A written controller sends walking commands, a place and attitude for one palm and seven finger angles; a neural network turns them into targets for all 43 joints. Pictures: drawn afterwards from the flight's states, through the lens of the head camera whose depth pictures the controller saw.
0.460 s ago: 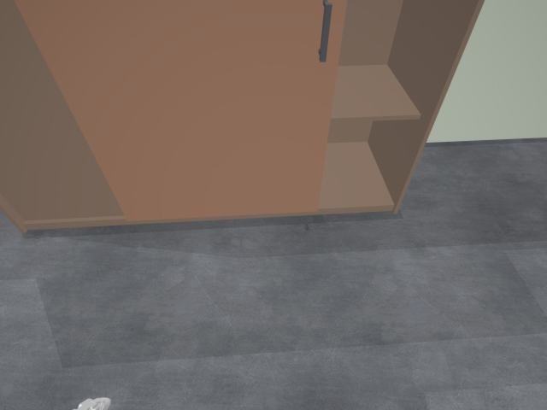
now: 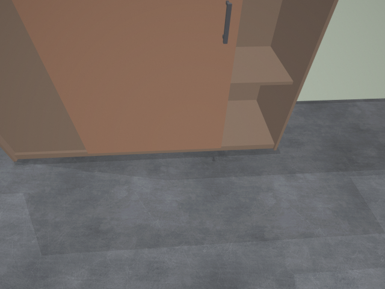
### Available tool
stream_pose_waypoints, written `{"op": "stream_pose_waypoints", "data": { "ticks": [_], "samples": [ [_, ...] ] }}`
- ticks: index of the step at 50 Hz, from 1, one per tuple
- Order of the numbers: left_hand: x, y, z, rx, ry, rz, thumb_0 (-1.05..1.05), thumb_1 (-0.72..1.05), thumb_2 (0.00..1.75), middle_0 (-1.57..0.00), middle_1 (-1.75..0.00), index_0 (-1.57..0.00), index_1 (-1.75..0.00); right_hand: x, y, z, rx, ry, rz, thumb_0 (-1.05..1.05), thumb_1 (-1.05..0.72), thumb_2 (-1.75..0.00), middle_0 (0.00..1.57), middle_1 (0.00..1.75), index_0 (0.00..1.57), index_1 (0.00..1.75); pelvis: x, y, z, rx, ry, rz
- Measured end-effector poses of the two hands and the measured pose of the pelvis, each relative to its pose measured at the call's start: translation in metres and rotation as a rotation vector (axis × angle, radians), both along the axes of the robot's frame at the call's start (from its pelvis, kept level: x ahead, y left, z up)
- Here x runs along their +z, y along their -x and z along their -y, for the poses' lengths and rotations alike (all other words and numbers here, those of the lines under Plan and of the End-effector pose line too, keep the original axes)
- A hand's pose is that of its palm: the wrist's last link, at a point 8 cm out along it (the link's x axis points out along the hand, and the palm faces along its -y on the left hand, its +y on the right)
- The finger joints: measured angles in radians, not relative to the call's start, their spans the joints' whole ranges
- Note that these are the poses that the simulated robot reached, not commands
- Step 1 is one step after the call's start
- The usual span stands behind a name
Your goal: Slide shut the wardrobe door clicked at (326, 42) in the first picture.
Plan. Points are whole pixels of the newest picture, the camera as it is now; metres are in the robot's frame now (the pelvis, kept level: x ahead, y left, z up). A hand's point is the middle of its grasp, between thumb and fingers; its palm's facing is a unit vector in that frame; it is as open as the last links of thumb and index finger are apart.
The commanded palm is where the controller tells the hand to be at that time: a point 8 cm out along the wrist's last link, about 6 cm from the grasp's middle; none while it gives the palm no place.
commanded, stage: stand and wait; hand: left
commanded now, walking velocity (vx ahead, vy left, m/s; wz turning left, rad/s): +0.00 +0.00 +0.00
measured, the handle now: (226, 22) +1.09 -0.08 +0.11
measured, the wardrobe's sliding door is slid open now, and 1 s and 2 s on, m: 0.38 0.38 0.38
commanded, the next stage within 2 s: look at it before walking up in 0.36 s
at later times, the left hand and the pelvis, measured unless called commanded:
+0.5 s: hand out of the picture +0.08 +0.25 -0.15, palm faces -0.04 -0.94 -0.35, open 7.4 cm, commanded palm none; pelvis -0.01 +0.00 +0.00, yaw +0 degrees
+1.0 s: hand out of the picture +0.08 +0.26 -0.15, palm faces -0.04 -0.94 -0.35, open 7.4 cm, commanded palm none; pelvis +0.00 +0.01 +0.00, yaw +0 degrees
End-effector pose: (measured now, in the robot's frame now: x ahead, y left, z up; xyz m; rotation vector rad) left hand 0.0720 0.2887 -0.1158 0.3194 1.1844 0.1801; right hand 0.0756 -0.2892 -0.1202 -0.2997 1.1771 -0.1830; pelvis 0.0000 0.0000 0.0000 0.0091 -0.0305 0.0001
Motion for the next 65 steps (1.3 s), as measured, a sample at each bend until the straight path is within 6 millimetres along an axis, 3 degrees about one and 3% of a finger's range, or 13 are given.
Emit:
{"op": "stream_pose_waypoints", "data": {
  "ticks": [13, 58, 65],
  "samples": [
    [0.001, 0.012, -0.008, 0.008, -0.015, -0.031, 0.01, 0.91, 0.90, -0.20, -0.30, -0.20, -0.30, -0.001, 0.023, 0.004, -0.027, 0.009, -0.050, 0.01, -0.91, -0.90, 0.20, 0.30, 0.20, 0.30, 0.002, 0.004, -0.002, -0.005, 0.002, 0.006],
    [0.004, -0.003, -0.012, -0.006, -0.013, -0.017, 0.01, 0.91, 0.90, -0.20, -0.30, -0.20, -0.30, 0.004, 0.001, -0.003, -0.018, 0.007, -0.013, 0.01, -0.91, -0.90, 0.20, 0.30, 0.20, 0.30, 0.004, -0.002, -0.007, -0.018, 0.002, 0.001],
    [-0.009, 0.000, 0.003, -0.037, 0.008, -0.061, 0.01, 0.91, 0.90, -0.20, -0.30, -0.20, -0.30, -0.006, 0.014, -0.015, -0.094, -0.022, 0.021, 0.01, -0.91, -0.90, 0.20, 0.30, 0.20, 0.30, -0.004, 0.003, -0.007, -0.089, -0.004, -0.010]
  ]
}}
